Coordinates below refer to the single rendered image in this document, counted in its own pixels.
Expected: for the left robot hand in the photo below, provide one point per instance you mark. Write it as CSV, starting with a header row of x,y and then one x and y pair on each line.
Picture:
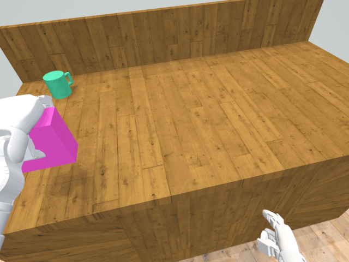
x,y
23,112

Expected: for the right robot hand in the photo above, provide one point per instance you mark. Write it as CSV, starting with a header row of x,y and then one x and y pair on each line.
x,y
272,243

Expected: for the robot left forearm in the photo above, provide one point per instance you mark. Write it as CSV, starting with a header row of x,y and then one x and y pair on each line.
x,y
13,145

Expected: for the sponge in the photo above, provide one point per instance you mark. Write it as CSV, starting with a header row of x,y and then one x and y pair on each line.
x,y
51,136

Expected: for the table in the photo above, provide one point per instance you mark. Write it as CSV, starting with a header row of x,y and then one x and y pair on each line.
x,y
190,121

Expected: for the robot right forearm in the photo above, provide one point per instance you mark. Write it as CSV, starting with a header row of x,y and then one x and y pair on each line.
x,y
290,256

